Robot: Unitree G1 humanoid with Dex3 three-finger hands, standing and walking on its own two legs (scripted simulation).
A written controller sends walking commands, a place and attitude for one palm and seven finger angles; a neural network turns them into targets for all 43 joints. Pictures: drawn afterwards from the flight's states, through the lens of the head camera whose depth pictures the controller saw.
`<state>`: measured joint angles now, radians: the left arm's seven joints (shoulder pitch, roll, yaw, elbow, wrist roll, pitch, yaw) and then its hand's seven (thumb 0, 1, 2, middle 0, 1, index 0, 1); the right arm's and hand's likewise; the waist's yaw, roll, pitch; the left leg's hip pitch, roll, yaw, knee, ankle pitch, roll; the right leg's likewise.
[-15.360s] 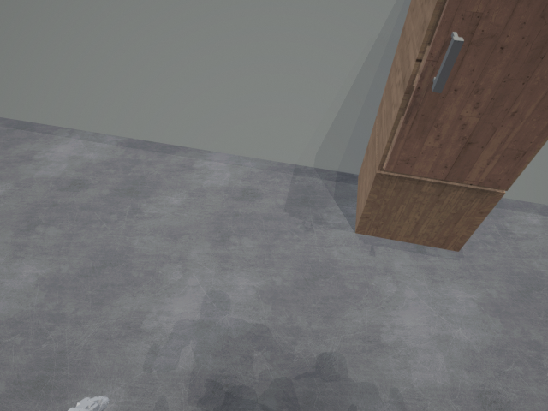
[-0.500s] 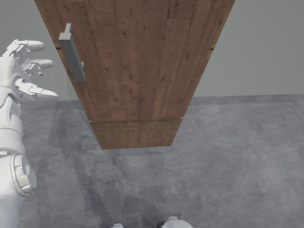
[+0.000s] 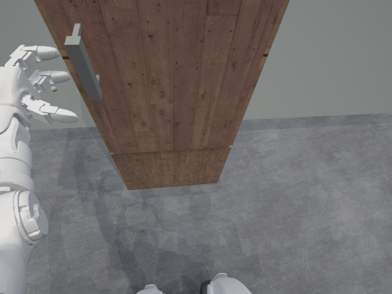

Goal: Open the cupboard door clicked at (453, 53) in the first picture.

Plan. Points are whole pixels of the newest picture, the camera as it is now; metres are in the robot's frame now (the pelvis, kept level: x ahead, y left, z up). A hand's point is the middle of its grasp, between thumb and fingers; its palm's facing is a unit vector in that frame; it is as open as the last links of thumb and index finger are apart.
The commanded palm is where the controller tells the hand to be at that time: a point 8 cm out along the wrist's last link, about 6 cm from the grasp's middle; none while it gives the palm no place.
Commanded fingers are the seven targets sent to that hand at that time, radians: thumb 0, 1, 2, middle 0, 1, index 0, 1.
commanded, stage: slide the fingers in behind the handle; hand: left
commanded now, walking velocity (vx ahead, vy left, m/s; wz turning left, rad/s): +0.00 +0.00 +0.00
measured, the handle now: (87, 64) +0.55 +0.20 +0.11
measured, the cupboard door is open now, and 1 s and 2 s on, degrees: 0 0 1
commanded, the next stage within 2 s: close the thumb around the handle in 1.48 s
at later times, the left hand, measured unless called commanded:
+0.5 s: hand (69, 89) +0.49 +0.22 +0.11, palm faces +0.03 -1.00 +0.01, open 14.0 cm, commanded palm +0.46 +0.26 +0.11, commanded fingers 0.00 -0.50 0.30 -0.30 -1.20 -0.30 -1.20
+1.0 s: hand (95, 87) +0.49 +0.17 +0.11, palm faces +0.05 -1.00 +0.01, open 14.0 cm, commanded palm +0.46 +0.22 +0.11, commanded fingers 0.00 -0.50 0.30 -0.30 -1.20 -0.30 -1.20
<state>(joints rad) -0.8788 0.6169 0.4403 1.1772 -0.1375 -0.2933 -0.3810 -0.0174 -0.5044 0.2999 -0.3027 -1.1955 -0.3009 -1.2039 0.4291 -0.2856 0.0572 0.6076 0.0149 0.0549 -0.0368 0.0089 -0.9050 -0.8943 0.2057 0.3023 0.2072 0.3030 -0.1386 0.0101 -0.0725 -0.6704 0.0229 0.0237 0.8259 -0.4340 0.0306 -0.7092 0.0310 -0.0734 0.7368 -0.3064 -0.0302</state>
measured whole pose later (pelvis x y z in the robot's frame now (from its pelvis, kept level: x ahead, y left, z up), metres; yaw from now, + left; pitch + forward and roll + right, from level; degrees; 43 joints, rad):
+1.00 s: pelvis +0.00 -0.01 +0.00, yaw +0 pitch +15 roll -1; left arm -0.86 0.41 0.36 1.11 -0.11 -0.32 -0.18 -0.02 -0.50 0.30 -0.29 -1.19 -0.30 -1.20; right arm 0.41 -0.27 0.03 0.63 0.00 0.03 0.00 0.01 -0.91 -0.89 0.20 0.30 0.21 0.30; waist -0.13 0.02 -0.09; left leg -0.64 0.02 0.03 0.81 -0.43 0.02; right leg -0.69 0.03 -0.06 0.75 -0.32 -0.04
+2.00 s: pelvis +0.00 -0.01 +0.00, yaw +1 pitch +15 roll -1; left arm -0.85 0.40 0.33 1.12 -0.12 -0.34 -0.17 -0.01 0.20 0.60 -0.33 -1.25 -0.33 -1.28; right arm 0.40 -0.27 0.03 0.64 0.00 0.01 -0.01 0.01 -0.91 -0.89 0.20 0.30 0.21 0.30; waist -0.12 0.02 -0.09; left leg -0.63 0.01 0.02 0.80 -0.43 0.02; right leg -0.68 0.02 -0.07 0.75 -0.32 -0.04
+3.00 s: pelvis +0.01 +0.00 +0.02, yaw +0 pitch +8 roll -1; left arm -0.17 0.01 0.06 0.22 -0.12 -0.12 0.22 0.01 0.64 0.76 -0.32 -1.33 -0.34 -1.29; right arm 0.25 -0.23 0.01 0.57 0.00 -0.01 0.02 0.01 -0.91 -0.89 0.20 0.30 0.20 0.30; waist -0.01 0.04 -0.09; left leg -0.42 0.00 0.04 0.69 -0.41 0.02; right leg -0.49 0.02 -0.05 0.67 -0.31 -0.03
